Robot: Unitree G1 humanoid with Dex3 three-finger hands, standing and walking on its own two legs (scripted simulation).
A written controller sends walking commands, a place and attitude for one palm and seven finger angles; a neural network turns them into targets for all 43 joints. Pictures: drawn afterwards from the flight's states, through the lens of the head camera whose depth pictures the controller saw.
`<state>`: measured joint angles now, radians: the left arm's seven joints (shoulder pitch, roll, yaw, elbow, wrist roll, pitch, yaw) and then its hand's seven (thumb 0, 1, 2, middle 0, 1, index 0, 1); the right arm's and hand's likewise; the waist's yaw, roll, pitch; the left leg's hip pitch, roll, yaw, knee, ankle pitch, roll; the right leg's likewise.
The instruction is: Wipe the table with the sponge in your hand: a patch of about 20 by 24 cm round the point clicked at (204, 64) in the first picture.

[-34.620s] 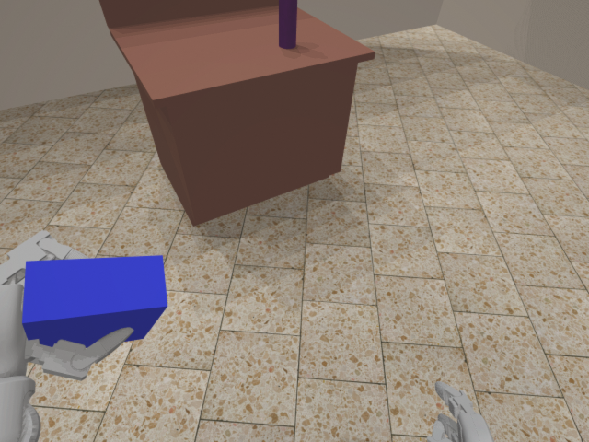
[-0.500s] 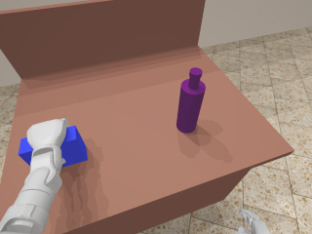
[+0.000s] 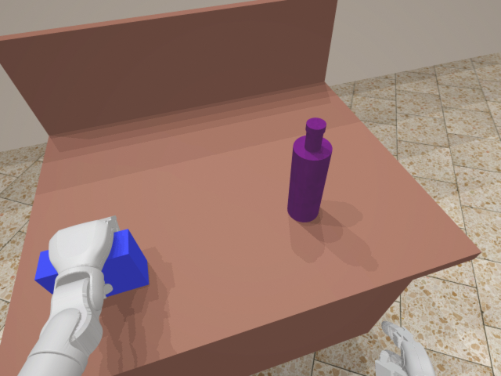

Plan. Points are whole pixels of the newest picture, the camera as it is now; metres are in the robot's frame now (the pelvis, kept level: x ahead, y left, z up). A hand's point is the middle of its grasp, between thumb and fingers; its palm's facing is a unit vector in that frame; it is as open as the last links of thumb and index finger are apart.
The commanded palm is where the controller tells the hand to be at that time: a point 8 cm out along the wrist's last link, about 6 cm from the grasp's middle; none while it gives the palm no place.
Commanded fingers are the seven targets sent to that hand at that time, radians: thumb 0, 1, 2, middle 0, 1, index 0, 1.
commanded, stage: wipe back along the first lane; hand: left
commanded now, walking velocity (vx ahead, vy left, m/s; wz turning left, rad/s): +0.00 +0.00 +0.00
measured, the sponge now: (102, 273) +0.27 +0.30 -0.02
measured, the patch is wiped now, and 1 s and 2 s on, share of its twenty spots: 1.00 1.00 1.00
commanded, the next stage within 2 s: lift the sponge slowly off the table in 0.48 s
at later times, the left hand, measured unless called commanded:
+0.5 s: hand (94, 290) +0.23 +0.28 +0.02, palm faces -0.04 -0.04 -1.00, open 9.4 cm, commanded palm +0.19 +0.26 +0.05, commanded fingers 0.00 0.10 1.30 -1.20 -1.60 -1.20 -1.60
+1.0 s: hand (94, 304) +0.21 +0.27 +0.02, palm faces -0.05 -0.09 -1.00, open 9.4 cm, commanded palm +0.18 +0.26 +0.08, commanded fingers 0.00 0.10 1.30 -1.20 -1.60 -1.20 -1.60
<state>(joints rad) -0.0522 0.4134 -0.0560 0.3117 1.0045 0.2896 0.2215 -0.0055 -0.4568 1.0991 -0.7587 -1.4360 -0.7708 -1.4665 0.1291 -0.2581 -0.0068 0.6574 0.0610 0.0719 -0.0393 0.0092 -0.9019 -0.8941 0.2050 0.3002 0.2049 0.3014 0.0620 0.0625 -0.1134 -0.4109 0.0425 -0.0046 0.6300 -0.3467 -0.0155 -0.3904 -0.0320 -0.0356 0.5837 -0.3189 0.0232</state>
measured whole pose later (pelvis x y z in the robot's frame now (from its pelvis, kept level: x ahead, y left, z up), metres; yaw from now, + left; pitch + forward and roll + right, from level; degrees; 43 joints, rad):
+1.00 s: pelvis -0.01 -0.01 +0.01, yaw +0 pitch +2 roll -1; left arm 0.17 0.38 -0.12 0.06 1.00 0.31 0.19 0.00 -0.46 1.10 -0.76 -1.43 -0.78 -1.45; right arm 0.08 -0.24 0.00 0.67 0.04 0.02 -0.05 0.01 -0.90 -0.89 0.21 0.30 0.19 0.30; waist 0.11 0.07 -0.06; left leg -0.29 0.04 0.00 0.57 -0.31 -0.02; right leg -0.28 -0.03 -0.03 0.54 -0.29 0.01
